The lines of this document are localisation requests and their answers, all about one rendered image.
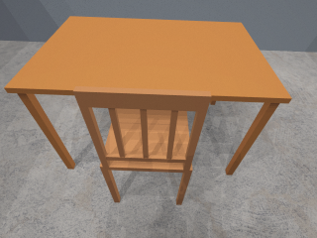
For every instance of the table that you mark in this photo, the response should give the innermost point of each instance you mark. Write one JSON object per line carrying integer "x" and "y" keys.
{"x": 220, "y": 57}

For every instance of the chair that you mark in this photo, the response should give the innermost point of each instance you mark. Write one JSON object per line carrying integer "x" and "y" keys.
{"x": 148, "y": 132}

